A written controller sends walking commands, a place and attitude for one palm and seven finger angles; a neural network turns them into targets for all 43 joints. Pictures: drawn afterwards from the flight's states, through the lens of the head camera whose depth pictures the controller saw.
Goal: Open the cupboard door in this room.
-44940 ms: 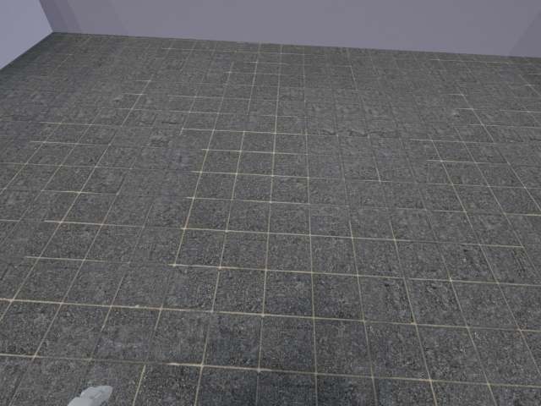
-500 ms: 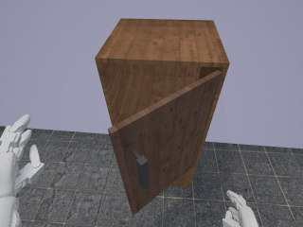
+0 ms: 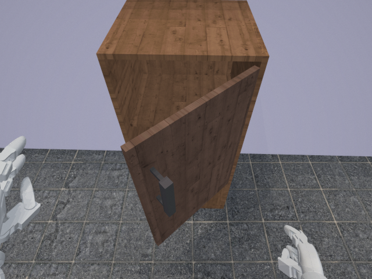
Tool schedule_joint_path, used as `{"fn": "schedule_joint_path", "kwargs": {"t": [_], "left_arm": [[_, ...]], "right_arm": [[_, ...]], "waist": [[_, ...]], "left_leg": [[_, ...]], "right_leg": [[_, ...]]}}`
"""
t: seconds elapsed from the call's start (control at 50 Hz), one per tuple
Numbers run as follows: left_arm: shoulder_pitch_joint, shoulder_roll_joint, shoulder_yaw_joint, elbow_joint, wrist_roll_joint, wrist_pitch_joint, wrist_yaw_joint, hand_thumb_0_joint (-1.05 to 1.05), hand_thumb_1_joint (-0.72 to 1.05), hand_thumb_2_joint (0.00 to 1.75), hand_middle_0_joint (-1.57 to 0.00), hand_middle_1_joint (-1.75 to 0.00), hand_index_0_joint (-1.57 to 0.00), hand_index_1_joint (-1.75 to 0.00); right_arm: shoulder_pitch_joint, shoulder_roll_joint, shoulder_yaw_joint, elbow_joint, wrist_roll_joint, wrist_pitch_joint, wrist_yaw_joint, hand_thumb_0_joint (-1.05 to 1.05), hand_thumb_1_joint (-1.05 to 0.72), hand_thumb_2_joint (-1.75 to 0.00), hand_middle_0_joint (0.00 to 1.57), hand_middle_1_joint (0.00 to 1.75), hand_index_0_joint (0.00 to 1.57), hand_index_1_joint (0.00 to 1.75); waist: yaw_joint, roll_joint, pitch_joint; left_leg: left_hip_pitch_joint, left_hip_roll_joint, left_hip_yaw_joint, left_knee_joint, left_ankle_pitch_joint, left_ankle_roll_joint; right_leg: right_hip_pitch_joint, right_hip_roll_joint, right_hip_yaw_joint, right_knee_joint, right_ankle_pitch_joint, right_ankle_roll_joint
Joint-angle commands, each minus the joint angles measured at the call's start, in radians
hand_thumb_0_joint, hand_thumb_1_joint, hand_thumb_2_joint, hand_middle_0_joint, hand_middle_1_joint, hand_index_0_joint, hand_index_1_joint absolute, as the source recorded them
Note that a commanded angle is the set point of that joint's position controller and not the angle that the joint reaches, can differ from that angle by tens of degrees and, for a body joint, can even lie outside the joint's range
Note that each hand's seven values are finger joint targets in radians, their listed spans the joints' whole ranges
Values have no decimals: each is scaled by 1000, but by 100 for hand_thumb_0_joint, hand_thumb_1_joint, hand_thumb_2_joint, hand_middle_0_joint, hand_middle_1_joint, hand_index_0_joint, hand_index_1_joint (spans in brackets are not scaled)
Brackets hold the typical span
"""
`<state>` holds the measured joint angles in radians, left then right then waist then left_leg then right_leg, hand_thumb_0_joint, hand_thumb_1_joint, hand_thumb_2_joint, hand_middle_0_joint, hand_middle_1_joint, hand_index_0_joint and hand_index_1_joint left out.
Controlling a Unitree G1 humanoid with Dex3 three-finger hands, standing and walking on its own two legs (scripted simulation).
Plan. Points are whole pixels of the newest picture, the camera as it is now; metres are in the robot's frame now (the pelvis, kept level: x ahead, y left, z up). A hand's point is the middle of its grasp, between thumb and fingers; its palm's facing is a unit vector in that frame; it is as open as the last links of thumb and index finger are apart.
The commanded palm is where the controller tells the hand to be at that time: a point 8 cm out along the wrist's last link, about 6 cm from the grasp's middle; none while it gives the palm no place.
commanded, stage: step back with the hand held close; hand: left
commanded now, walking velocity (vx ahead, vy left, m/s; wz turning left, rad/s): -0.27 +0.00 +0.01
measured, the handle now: (162, 192) +0.31 +0.08 -0.01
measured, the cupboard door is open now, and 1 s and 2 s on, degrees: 44 44 44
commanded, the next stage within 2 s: stop stepping back and stand still in 0.88 s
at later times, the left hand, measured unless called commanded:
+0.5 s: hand out of the picture +0.08 +0.30 +0.15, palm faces +0.51 -0.71 -0.48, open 7.4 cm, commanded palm +0.01 +0.34 +0.17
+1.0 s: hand out of the picture -0.01 +0.29 +0.18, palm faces +0.40 -0.83 -0.39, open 7.4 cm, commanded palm -0.08 +0.33 +0.17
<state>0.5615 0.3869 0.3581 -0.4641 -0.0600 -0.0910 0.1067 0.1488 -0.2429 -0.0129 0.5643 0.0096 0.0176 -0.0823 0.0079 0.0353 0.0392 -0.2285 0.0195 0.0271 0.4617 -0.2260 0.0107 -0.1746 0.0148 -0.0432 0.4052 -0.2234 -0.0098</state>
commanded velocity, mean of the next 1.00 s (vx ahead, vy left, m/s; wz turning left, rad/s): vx -0.31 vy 0.00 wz -0.06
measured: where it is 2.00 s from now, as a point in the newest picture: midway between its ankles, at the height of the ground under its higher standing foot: outside the picture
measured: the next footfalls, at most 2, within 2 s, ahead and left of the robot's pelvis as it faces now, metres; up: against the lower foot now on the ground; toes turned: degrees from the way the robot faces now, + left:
right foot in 1.14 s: -0.33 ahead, -0.08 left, +0.00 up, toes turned -2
left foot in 1.40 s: -0.24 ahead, +0.11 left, +0.00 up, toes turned +5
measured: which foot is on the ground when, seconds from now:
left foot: down 0.00-1.00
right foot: down 0.00-0.68, up 0.70-1.00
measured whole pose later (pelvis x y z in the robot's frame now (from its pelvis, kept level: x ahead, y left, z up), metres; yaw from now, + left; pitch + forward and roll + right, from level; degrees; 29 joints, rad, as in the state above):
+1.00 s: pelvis -0.22 +0.03 +0.00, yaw +0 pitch +3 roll -5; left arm 0.51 0.45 0.44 -0.66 -0.06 -0.18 0.16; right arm 0.13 -0.12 0.02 0.62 -0.03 -0.13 -0.02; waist 0.00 -0.03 0.01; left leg -0.43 0.10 0.07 0.35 0.01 0.05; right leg -0.32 0.07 0.00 0.95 -0.51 0.02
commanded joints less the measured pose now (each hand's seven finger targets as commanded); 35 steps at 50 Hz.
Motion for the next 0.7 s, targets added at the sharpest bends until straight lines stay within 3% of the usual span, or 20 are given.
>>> {"fn": "schedule_joint_path", "kwargs": {"t": [0.0,0.06,0.12,0.14,0.24,0.3,0.38,0.4,0.44,0.46,0.48,0.5,0.52,0.54,0.56,0.6,0.62,0.64,0.66,0.68], "left_arm": [[-11,230,193,-254,-5,-84,47,0,90,90,-20,-30,-20,-30],[3,232,202,-261,-4,-93,54,0,90,90,-20,-30,-20,-30],[13,210,188,-229,-1,-97,56,0,90,90,-20,-30,-20,-30],[18,202,185,-221,0,-98,57,0,90,90,-20,-30,-20,-30],[-18,195,185,-228,23,-123,61,0,90,90,-20,-30,-20,-30],[-49,191,190,-258,40,-143,63,0,90,90,-20,-30,-20,-30],[-92,199,215,-293,61,-165,64,0,90,90,-20,-30,-20,-30],[-83,207,227,-286,60,-168,64,0,90,90,-20,-30,-20,-30],[-52,231,253,-293,53,-178,62,0,90,90,-20,-30,-20,-30],[-43,215,231,-296,44,-182,60,0,90,90,-20,-30,-20,-30],[-5,217,231,-256,32,-184,61,0,90,90,-20,-30,-20,-30],[-12,202,203,-268,21,-181,64,0,90,90,-20,-30,-20,-30],[-44,196,185,-271,19,-175,70,0,90,90,-20,-30,-20,-30],[-72,184,169,-281,22,-174,73,0,90,90,-20,-30,-20,-30],[-86,195,174,-269,25,-166,75,0,90,90,-20,-30,-20,-30],[-127,205,171,-269,31,-160,77,0,90,90,-20,-30,-20,-30],[-150,202,160,-280,26,-164,75,0,90,90,-20,-30,-20,-30],[-182,223,171,-307,30,-178,77,0,90,90,-20,-30,-20,-30],[-188,220,187,-356,39,-190,83,0,90,90,-20,-30,-20,-30],[-193,227,200,-363,38,-198,86,0,90,90,-20,-30,-20,-30]], "right_arm": [[-89,-95,-38,-172,2,-38,-16,0,-90,-90,20,30,20,30],[-88,-97,-40,-177,1,-41,-21,0,-90,-90,20,30,20,30],[-82,-105,-42,-175,2,-46,-18,0,-90,-90,20,30,20,30],[-85,-110,-43,-174,0,-50,-20,0,-90,-90,20,30,20,30],[-80,-125,-42,-181,-1,-74,-15,0,-90,-90,20,30,20,30],[-68,-126,-42,-187,-5,-94,-16,0,-90,-90,20,30,20,30],[-66,-123,-46,-186,-12,-121,-16,0,-90,-90,20,30,20,30],[-60,-117,-48,-182,-13,-126,-14,0,-90,-90,20,30,20,30],[-45,-110,-54,-178,-15,-135,-8,0,-90,-90,20,30,20,30],[-48,-93,-51,-179,-13,-138,-5,0,-90,-90,20,30,20,30],[-34,-85,-55,-161,-16,-136,1,0,-90,-90,20,30,20,30],[-9,-78,-58,-131,-11,-129,13,0,-90,-90,20,30,20,30],[-22,-75,-59,-112,-11,-124,21,0,-90,-90,20,30,20,30],[-28,-76,-59,-102,-17,-123,20,0,-90,-90,20,30,20,30],[-34,-63,-50,-102,-17,-121,19,0,-90,-90,20,30,20,30],[-55,-59,-29,-100,-17,-115,6,0,-90,-90,20,30,20,30],[-62,-73,-24,-93,-8,-119,-2,0,-90,-90,20,30,20,30],[-105,-109,-37,-95,-10,-127,-16,0,-90,-90,20,30,20,30],[-82,-109,-39,-108,-17,-145,-16,0,-90,-90,20,30,20,30],[-38,-69,-45,-95,-31,-169,-9,0,-90,-90,20,30,20,30]], "waist": [[2,-9,-202],[4,31,-196],[2,29,-159],[4,59,-153],[-4,74,-76],[-3,85,-64],[4,172,-75],[6,154,-85],[1,94,-104],[-8,22,-71],[-17,-66,-50],[-17,-189,-91],[-12,-246,-107],[-16,-232,-124],[-19,-242,-124],[-23,-174,-70],[-31,-83,-59],[-21,121,-20],[-3,294,-101],[-7,254,-148]], "left_leg": [[49,44,-43,-10,337,16],[5,57,-62,-37,318,19],[-78,71,-81,-70,189,27],[-115,76,-92,-88,149,33],[-356,99,-145,-165,-267,66],[-471,126,-182,-201,-423,85],[-593,179,-247,-266,-551,115],[-584,177,-235,-242,-535,113],[-501,130,-184,-137,-475,92],[-415,70,-136,-31,-411,63],[-257,17,-78,133,-293,22],[-106,-33,-27,359,-172,-22],[-69,-39,-40,513,-167,-28],[-75,-30,-56,562,-183,-26],[-86,-8,-61,506,-192,-21],[-35,-6,-23,207,-128,-21],[-6,-18,-15,6,-47,-20],[-69,97,-118,-123,39,7],[-154,284,-316,-192,210,80],[-94,346,-331,-174,376,137]], "right_leg": [[50,-81,60,3,399,13],[60,-66,53,31,349,14],[53,-53,61,37,236,17],[72,-50,58,48,213,16],[129,-34,81,84,22,17],[172,-8,76,153,-64,24],[258,44,60,312,-39,27],[251,43,67,311,-39,21],[166,14,134,212,-62,-1],[25,-33,229,87,-127,-32],[-187,-124,359,-68,-226,-81],[-333,-245,459,-170,-239,-139],[-365,-304,464,-183,-133,-171],[-347,-315,449,-160,-5,-186],[-317,-298,387,-126,75,-160],[-300,-192,248,-42,160,-79],[-283,-131,195,43,172,-36],[-255,-46,137,187,90,5],[-175,22,71,427,-114,36],[-239,43,117,622,-280,25]]}}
